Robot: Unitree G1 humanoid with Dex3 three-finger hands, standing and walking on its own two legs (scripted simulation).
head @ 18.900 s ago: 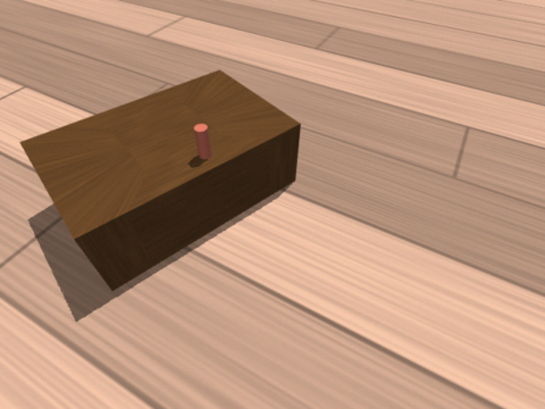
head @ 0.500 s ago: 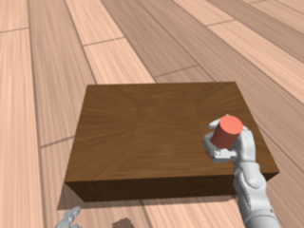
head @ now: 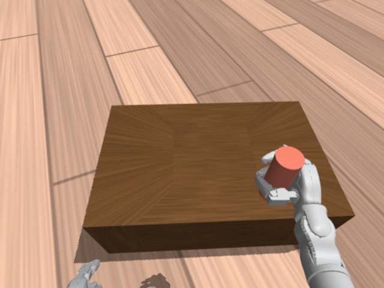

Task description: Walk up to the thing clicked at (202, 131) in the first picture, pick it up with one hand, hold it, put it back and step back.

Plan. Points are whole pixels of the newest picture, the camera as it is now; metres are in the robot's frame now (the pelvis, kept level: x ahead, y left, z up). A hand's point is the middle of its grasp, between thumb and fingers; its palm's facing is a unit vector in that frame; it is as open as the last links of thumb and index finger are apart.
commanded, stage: hold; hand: right
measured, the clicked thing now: (279, 176) +0.32 -0.17 +0.06
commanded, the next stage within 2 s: crouch in 0.18 s
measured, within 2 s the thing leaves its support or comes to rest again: neither
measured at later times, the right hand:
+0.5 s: hand (270, 180) +0.33 -0.16 +0.04, palm faces +0.07 +1.00 +0.01, open 6.9 cm
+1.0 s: hand (248, 180) +0.42 -0.16 -0.11, palm faces +0.04 +1.00 -0.01, open 7.0 cm
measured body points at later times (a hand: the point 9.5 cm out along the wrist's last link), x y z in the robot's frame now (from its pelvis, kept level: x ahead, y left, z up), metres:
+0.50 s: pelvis +0.00 +0.00 +0.00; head +0.04 +0.00 +0.44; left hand +0.14 +0.24 -0.11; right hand +0.32 -0.21 +0.04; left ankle +0.04 +0.13 -0.71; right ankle +0.00 -0.13 -0.71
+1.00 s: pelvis -0.03 +0.00 -0.12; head +0.13 -0.01 +0.30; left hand +0.06 +0.26 -0.25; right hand +0.41 -0.21 -0.11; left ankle +0.04 +0.13 -0.71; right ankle +0.00 -0.13 -0.71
